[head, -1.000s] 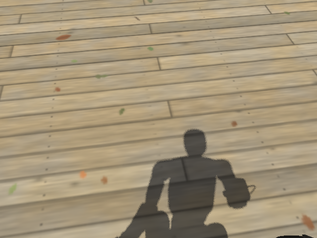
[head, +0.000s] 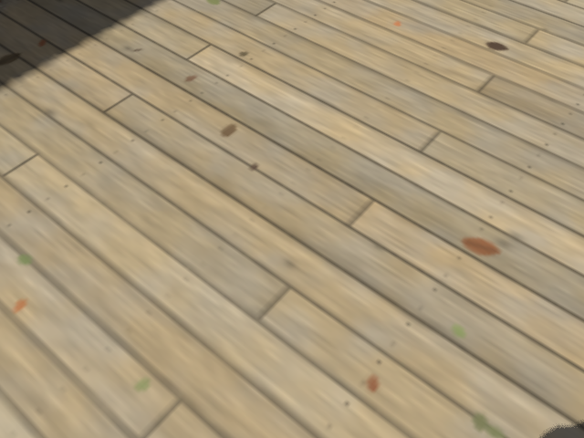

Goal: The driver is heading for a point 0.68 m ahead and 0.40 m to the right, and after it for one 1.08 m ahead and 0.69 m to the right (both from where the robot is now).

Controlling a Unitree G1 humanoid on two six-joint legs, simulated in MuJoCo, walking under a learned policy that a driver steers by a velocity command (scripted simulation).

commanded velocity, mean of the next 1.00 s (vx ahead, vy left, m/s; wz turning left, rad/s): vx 1.00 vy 0.00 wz -0.83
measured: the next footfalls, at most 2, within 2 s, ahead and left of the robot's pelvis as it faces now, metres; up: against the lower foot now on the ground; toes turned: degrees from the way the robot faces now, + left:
right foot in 0.32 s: +0.50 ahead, -0.10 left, +0.00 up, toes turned -18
left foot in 0.74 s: +0.94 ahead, -0.10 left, +0.00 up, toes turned -40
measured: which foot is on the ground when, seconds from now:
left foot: down 0.00-0.32, up 0.34-0.72, down 0.74-1.00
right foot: up 0.00-0.30, down 0.32-0.72, up 0.74-1.00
